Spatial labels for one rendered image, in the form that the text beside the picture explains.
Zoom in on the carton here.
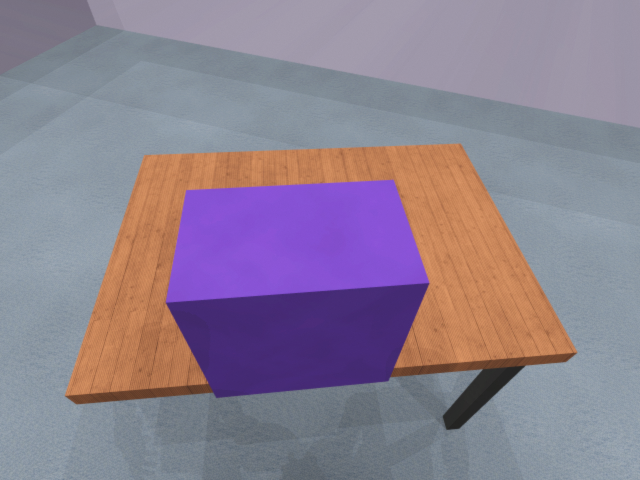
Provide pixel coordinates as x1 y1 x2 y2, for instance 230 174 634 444
166 180 429 398

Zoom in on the table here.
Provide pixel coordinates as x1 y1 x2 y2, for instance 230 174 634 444
65 144 578 430

